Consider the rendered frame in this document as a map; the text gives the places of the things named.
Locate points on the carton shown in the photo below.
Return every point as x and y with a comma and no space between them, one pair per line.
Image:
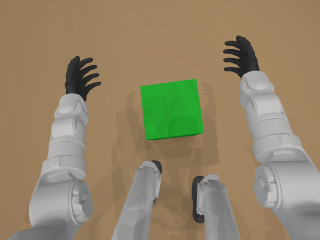
171,110

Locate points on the left robot forearm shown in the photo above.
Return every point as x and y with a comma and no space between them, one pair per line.
66,151

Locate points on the left robot hand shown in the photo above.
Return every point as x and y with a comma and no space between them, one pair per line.
75,83

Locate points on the right robot hand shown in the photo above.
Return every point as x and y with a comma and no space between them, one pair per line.
247,61

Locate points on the left robot thigh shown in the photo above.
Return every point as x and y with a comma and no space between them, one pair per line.
134,220

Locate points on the right robot forearm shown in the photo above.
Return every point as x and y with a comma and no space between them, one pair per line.
273,139

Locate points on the robot right upper arm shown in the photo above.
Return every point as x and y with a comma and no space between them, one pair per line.
291,189

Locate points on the robot left upper arm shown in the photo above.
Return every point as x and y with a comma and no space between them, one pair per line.
57,211

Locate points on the right robot foot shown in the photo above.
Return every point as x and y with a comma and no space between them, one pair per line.
199,218

